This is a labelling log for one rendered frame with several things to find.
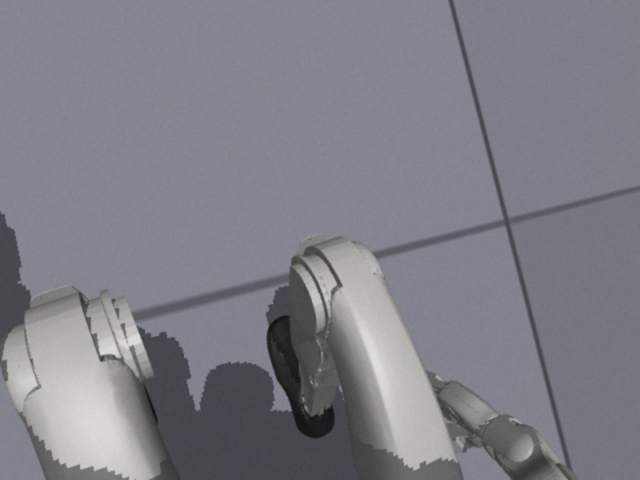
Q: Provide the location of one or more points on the right robot hand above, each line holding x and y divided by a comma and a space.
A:
459, 404

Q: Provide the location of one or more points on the right robot foot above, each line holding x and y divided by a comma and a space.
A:
286, 368

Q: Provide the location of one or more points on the right robot arm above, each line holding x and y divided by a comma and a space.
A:
522, 452

